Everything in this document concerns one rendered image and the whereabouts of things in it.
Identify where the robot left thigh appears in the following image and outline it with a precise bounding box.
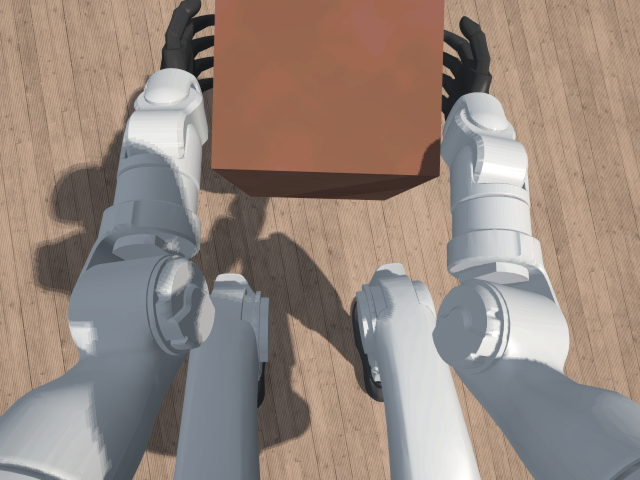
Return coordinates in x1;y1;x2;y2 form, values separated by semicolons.
173;287;270;480

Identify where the right robot upper arm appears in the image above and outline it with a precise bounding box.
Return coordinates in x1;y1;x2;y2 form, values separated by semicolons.
432;280;640;480

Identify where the left robot hand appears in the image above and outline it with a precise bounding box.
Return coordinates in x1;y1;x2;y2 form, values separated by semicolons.
160;0;215;93

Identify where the right robot forearm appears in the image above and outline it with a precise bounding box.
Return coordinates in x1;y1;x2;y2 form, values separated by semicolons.
440;92;562;312

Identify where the left robot forearm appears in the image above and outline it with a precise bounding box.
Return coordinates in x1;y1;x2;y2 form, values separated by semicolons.
68;68;209;340

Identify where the left robot upper arm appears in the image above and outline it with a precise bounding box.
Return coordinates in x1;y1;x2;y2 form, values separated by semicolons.
0;254;215;480

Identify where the right robot hand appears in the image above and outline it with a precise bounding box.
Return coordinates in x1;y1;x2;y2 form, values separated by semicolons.
442;16;492;122

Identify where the robot left foot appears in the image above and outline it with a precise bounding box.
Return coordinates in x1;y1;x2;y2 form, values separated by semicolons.
257;362;266;409

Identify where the carton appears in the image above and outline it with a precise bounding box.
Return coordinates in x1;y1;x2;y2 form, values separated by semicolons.
211;0;445;201

